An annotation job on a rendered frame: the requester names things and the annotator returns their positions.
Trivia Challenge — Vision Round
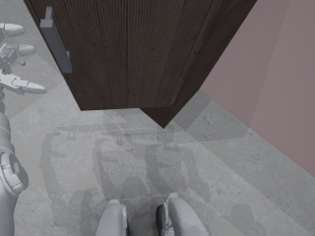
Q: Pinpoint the robot left upper arm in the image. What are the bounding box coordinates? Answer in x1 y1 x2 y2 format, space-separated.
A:
0 151 30 236

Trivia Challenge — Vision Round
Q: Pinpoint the left robot thigh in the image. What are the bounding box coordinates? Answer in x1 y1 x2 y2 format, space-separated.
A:
94 204 128 236

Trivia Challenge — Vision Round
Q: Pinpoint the left robot hand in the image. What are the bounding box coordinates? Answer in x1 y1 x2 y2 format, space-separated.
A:
0 23 47 95

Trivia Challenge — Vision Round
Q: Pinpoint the cupboard door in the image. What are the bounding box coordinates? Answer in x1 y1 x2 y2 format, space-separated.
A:
24 0 218 111

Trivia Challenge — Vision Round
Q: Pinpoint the handle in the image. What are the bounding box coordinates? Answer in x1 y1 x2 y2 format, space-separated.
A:
39 6 72 74

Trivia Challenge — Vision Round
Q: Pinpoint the left robot forearm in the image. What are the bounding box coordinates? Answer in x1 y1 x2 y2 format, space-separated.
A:
0 89 15 154

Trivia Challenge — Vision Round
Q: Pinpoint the robot right shin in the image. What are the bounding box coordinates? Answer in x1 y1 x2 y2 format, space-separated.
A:
161 193 178 236

